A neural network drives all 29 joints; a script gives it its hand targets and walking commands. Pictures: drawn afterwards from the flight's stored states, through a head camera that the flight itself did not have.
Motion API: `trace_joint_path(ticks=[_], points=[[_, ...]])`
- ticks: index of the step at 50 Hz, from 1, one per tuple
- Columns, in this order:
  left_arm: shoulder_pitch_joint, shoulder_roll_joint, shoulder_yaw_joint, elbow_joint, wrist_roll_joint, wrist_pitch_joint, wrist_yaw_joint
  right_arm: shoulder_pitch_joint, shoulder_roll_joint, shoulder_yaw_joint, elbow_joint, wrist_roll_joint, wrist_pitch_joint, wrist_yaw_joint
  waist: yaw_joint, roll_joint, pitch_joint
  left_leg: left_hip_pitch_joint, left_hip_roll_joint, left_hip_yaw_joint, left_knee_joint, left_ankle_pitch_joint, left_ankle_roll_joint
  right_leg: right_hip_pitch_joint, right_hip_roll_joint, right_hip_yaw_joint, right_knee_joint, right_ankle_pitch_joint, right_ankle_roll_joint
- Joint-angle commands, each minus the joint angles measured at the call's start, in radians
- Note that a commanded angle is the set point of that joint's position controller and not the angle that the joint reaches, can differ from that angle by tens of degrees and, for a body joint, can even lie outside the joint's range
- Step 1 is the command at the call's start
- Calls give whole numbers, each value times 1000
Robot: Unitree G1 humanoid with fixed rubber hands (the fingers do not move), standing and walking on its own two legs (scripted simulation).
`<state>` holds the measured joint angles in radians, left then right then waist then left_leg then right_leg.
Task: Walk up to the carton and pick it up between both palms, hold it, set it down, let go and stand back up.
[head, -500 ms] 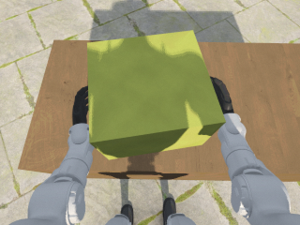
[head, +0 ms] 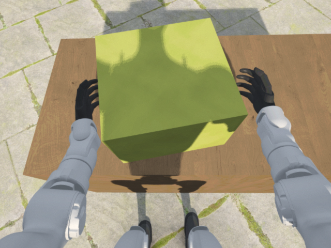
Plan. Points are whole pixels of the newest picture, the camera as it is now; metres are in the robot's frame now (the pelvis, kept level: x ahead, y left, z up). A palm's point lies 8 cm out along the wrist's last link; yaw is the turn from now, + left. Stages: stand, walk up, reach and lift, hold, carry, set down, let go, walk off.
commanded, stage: set down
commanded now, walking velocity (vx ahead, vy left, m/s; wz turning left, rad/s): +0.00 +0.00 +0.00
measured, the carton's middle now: (164, 94) +0.49 +0.03 -0.03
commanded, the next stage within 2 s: none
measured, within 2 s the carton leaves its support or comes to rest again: neither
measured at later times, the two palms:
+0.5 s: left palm (87, 123) +0.38 +0.21 +0.00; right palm (265, 112) +0.42 -0.21 +0.01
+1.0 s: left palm (78, 148) +0.32 +0.21 +0.01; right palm (284, 142) +0.35 -0.25 +0.00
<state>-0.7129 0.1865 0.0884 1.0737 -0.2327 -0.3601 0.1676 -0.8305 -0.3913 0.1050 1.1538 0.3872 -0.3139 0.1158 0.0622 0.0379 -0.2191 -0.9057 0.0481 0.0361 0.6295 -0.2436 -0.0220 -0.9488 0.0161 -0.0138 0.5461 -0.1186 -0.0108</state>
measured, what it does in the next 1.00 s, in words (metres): stands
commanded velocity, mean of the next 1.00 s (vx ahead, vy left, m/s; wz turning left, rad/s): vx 0.00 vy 0.00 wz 0.00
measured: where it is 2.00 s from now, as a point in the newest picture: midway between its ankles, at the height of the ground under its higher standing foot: (168, 247)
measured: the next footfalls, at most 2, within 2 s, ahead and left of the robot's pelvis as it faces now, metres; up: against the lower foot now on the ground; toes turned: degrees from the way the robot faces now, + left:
none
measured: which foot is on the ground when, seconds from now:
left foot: down 0.00-1.00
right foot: down 0.00-1.00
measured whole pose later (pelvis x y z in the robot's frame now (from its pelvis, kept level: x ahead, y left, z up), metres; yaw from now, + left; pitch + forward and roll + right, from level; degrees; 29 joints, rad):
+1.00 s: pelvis -0.04 +0.00 -0.01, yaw +0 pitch +22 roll +0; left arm -0.40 0.18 0.01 0.68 -0.26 -0.14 0.18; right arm -0.54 -0.46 0.10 0.96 0.40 -0.22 0.16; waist 0.06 0.03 -0.22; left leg -0.87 0.05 0.04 0.76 -0.27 -0.02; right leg -0.92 0.02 -0.01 0.68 -0.15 -0.01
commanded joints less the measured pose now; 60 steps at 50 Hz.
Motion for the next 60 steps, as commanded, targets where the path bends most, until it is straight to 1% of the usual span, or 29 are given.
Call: trace_joint_path(ticks=[1, 2, 8, 10, 14, 15, 16, 19, 21, 27, 30, 31, 32, 33, 35, 36, 38, 40, 41, 42, 45, 47, 49, 51, 53, 55, 56, 59, 60], points=[[-406, 143, -23, -166, -78, -3, -11, -505, -185, 7, -242, 23, 2, 30, 178, -150, -963, 205, -34, 83, -18, 289, -8, 552, 54, 11, 128, 190, 29], [-404, 140, -13, -156, -81, 3, -14, -522, -172, 13, -277, 27, 8, 28, 188, -190, -967, 177, -36, 89, -5, 272, 2, 576, 52, 20, 133, 163, 35], [-393, 134, -26, -143, -86, 32, -27, -511, -135, -3, -306, 2, 34, 18, 149, -232, -932, 133, -44, 73, 27, 235, 21, 597, 47, 38, 152, 101, 36], [-431, 134, -23, -162, -80, 30, -23, -510, -128, -52, -292, -30, 37, 18, 134, -198, -946, 125, -41, 62, 36, 206, 16, 576, 45, 39, 155, 47, 30], [-301, 188, -25, -278, -92, 55, -11, -387, -229, -54, -357, 4, 32, 15, 101, -215, -967, 160, -42, 51, 59, 265, 14, 639, 60, 42, 172, 115, 25], [-356, 126, -23, -224, -70, 62, -25, -429, -131, -53, -289, -20, 50, 20, 110, -212, -869, 126, -45, 49, 57, 196, 22, 605, 50, 48, 157, 21, 29], [-350, 127, -38, -282, -78, 63, -19, -427, -137, -54, -337, -13, 53, 25, 106, -206, -892, 128, -41, 46, 56, 208, 21, 620, 53, 56, 159, 15, 23], [-363, 96, -45, -240, -83, 82, -13, -453, -138, -80, -323, -30, 68, 33, 109, -211, -839, 123, -41, 43, 57, 151, 18, 559, 51, 38, 157, -68, 15], [-314, 117, -37, -306, -65, 93, -11, -395, -153, -79, -328, -30, 63, 31, 94, -192, -876, 172, -39, 39, 64, 220, 13, 604, 59, 40, 167, 23, 13], [-220, 146, -11, -358, -39, 134, -11, -303, -223, -103, -302, -27, 66, 29, 70, -191, -809, 189, -38, 19, 59, 219, 5, 645, 64, 40, 158, 52, 13], [-133, 160, -14, -496, -36, 155, -2, -225, -266, -91, -355, 11, 57, 31, 62, -165, -845, 242, -31, 7, 61, 291, -8, 702, 72, 35, 158, 128, 0], [-164, 145, 5, -448, -15, 157, -5, -250, -250, -116, -316, -13, 62, 35, 75, -154, -789, 234, -32, 6, 56, 239, -10, 649, 67, 34, 145, 62, 1], [-104, 140, -15, -498, -11, 173, -2, -211, -278, -107, -344, 4, 58, 36, 54, -141, -798, 255, -26, -6, 38, 267, -11, 693, 71, 34, 139, 102, -7], [-165, 136, 1, -467, -15, 171, -5, -272, -240, -101, -386, -4, 61, 37, 81, -170, -781, 222, -31, 8, 43, 221, -8, 671, 64, 43, 128, 40, 0], [-100, 148, -22, -536, -37, 170, -2, -195, -274, -101, -432, 7, 52, 37, 69, -175, -793, 237, -27, -5, 51, 245, -7, 700, 63, 47, 138, 85, -2], [-70, 138, -30, -570, -25, 169, 4, -176, -284, -116, -399, 3, 47, 42, 60, -137, -787, 264, -22, -14, 38, 268, -13, 683, 66, 39, 139, 103, -8], [-86, 141, -38, -581, -25, 169, 2, -183, -283, -128, -470, 12, 47, 44, 64, -154, -766, 265, -18, -16, 33, 210, -17, 684, 67, 47, 125, 43, -6], [2, 113, -76, -640, -38, 185, 12, -87, -319, -137, -456, 18, 44, 51, 37, -141, -744, 293, -6, -44, 15, 210, -21, 710, 69, 38, 124, 71, -13], [48, 176, -59, -633, -31, 197, 15, -52, -372, -113, -444, 41, 49, 52, 48, -135, -745, 298, -13, -28, 28, 263, -23, 743, 70, 52, 125, 105, -17], [-19, 178, -39, -584, -17, 197, 10, -100, -345, -125, -455, 29, 50, 51, 68, -146, -716, 269, -13, -30, 27, 202, -24, 712, 62, 62, 114, 35, -9], [31, 158, -66, -666, -51, 195, 20, -57, -347, -95, -526, 59, 42, 53, 66, -177, -705, 266, -13, -34, 19, 214, -17, 765, 60, 69, 116, 71, -11], [20, 174, -54, -578, -31, 210, 13, -32, -351, -92, -471, 56, 54, 60, 66, -178, -611, 233, -22, -37, 8, 152, -8, 756, 52, 81, 99, -10, -7], [26, 166, -61, -607, -38, 206, 23, -3, -343, -74, -506, 68, 58, 66, 79, -179, -588, 211, -22, -37, 6, 108, -3, 767, 44, 99, 99, -65, -11], [142, 142, -92, -650, -44, 219, 20, 94, -365, -48, -523, 94, 56, 73, 55, -194, -530, 255, -19, -52, -17, 136, 0, 813, 44, 101, 83, -35, -15], [80, 161, -67, -559, -31, 223, 13, 73, -341, -26, -487, 100, 62, 82, 78, -201, -456, 216, -22, -60, -31, 46, 10, 792, 30, 119, 65, -139, -19], [121, 138, -89, -569, -32, 229, 17, 118, -354, -32, -442, 99, 71, 96, 64, -198, -387, 216, -21, -79, -45, -16, 11, 781, 16, 130, 53, -205, -23], [81, 166, -68, -523, -26, 225, 18, 91, -341, -19, -445, 105, 73, 99, 88, -213, -357, 192, -27, -68, -37, -40, 18, 755, 14, 139, 48, -271, -19], [100, 141, -96, -494, -43, 229, 16, 93, -352, -33, -439, 104, 78, 115, 66, -231, -289, 184, -31, -88, -58, -110, 28, 750, 5, 143, 43, -334, -20], [-28, 177, -74, -396, -54, 230, 14, -25, -327, -32, -433, 86, 96, 116, 83, -264, -276, 116, -40, -70, -46, -170, 37, 719, -7, 157, 35, -431, -17]])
